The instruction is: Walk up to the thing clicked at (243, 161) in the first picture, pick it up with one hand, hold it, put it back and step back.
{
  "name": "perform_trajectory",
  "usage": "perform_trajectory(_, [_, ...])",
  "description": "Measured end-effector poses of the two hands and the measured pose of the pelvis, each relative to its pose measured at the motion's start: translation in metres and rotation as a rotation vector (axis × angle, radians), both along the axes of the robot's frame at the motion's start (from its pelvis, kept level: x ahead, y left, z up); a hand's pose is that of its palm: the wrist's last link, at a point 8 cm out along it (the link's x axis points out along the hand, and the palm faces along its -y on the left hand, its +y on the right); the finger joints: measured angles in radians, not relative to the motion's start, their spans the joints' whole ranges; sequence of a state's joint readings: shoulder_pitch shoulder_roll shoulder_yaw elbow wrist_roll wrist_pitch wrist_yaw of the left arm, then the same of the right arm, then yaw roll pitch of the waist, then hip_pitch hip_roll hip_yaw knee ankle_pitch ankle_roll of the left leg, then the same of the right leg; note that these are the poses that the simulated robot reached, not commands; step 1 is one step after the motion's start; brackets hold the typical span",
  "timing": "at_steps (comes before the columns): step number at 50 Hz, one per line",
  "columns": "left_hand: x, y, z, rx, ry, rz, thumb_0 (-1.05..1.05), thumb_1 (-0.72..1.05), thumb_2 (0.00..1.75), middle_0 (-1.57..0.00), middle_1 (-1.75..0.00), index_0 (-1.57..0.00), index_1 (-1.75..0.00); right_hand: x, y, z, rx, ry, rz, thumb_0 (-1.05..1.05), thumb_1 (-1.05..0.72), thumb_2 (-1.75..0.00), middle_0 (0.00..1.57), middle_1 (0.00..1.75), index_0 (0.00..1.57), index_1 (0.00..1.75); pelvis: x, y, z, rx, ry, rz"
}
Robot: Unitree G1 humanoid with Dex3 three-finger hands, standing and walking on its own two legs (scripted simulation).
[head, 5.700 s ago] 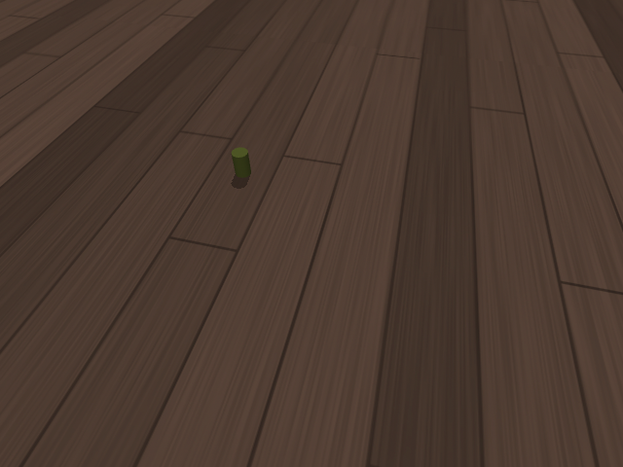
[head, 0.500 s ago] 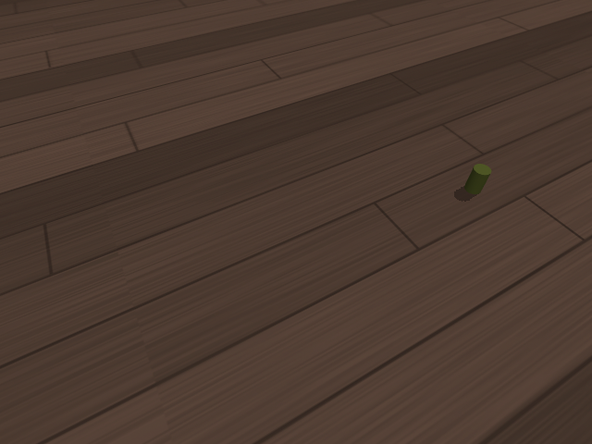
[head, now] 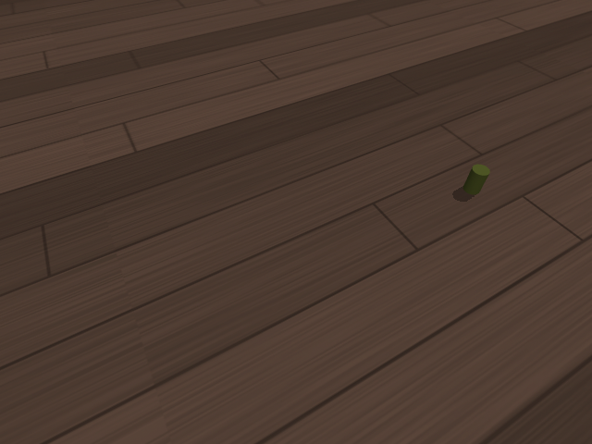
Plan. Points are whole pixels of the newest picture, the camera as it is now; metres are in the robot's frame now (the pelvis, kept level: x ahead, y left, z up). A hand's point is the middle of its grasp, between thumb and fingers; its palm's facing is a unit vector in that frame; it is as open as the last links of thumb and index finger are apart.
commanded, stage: stand
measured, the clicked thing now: (476, 179) +1.34 -0.85 -0.72
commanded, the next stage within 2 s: walk up in 0.28 s
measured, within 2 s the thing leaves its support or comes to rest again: neither
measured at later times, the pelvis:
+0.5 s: pelvis -0.02 +0.04 -0.01, yaw -8 degrees
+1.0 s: pelvis -0.02 +0.02 -0.02, yaw -23 degrees
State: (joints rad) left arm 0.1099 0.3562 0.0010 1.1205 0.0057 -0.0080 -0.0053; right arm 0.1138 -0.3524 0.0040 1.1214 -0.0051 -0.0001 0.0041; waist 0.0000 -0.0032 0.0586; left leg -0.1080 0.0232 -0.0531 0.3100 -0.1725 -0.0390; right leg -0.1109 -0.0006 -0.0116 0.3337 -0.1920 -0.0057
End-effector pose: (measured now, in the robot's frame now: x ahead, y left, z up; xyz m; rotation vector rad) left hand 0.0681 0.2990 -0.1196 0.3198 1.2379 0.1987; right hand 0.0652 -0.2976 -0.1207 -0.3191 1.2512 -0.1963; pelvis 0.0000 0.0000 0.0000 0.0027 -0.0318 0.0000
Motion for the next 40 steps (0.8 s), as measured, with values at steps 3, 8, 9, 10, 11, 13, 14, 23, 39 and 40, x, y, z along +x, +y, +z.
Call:
perform_trajectory(3, [0.0,0.0,0.0,0.0,0.002,-0.001,0.01,0.91,0.9,-0.2,-0.3,-0.21,-0.3,0.0,0.0,0.0,0.0,0.0,-0.001,0.0,-0.91,-0.9,0.2,0.3,0.21,0.3,0.0,0.0,0.0,0.0,0.0,-0.001])
perform_trajectory(8, [0.0,0.0,0.0,0.001,0.002,-0.002,0.01,0.91,0.9,-0.2,-0.3,-0.21,-0.3,0.0,0.0,-0.001,0.002,0.001,-0.001,0.0,-0.91,-0.9,0.2,0.3,0.21,0.3,0.001,0.0,0.0,0.0,-0.001,-0.001])
perform_trajectory(9, [0.001,0.0,0.0,0.002,0.001,-0.001,0.01,0.91,0.9,-0.2,-0.3,-0.21,-0.3,0.0,0.001,-0.001,0.003,0.002,-0.001,0.0,-0.91,-0.9,0.2,0.3,0.21,0.3,0.001,0.0,0.0,0.0,-0.001,0.0])
perform_trajectory(10, [0.001,0.0,0.0,0.001,0.001,-0.001,0.01,0.91,0.9,-0.2,-0.3,-0.21,-0.3,0.0,0.001,-0.001,0.003,0.002,-0.001,0.0,-0.91,-0.9,0.2,0.3,0.21,0.3,0.001,0.0,0.0,0.0,-0.001,0.0])
perform_trajectory(11, [0.001,0.0,0.0,0.001,0.001,0.0,0.01,0.91,0.9,-0.2,-0.3,-0.21,-0.3,-0.001,0.001,-0.001,0.004,0.003,-0.001,0.0,-0.91,-0.9,0.2,0.3,0.21,0.3,0.001,0.0,0.0,0.0,-0.001,-0.001])
perform_trajectory(13, [0.001,0.0,0.001,0.002,0.002,0.0,0.01,0.91,0.9,-0.2,-0.3,-0.21,-0.3,-0.001,0.001,-0.001,0.004,0.004,-0.001,0.0,-0.91,-0.9,0.2,0.3,0.21,0.3,0.001,0.0,0.0,0.001,-0.001,-0.001])
perform_trajectory(14, [0.001,0.0,0.001,0.002,0.002,0.0,0.01,0.91,0.9,-0.2,-0.3,-0.21,-0.3,-0.001,0.001,-0.001,0.004,0.004,-0.001,0.0,-0.91,-0.9,0.2,0.3,0.21,0.3,0.001,0.0,0.0,0.001,-0.001,-0.002])
perform_trajectory(23, [0.006,0.026,-0.004,0.034,0.03,-0.106,0.01,0.91,0.89,-0.21,-0.3,-0.21,-0.3,0.0,-0.004,0.007,-0.044,-0.113,-0.102,0.0,-0.91,-0.9,0.2,0.3,0.21,0.3,-0.014,0.026,-0.009,0.006,0.011,-0.125])
perform_trajectory(39, [0.074,0.028,-0.006,0.021,-0.002,-0.336,0.01,0.91,0.9,-0.2,-0.3,-0.21,-0.3,-0.113,0.016,0.017,-0.089,-0.064,-0.291,0.01,-0.9,-0.9,0.2,0.3,0.21,0.31,-0.02,0.044,-0.011,-0.016,-0.005,-0.294])
perform_trajectory(40, [0.079,0.024,-0.005,0.028,-0.006,-0.356,0.01,0.91,0.9,-0.2,-0.3,-0.21,-0.3,-0.119,0.014,0.014,-0.084,-0.062,-0.304,0.01,-0.9,-0.9,0.2,0.3,0.21,0.31,-0.021,0.042,-0.013,-0.014,-0.007,-0.306])
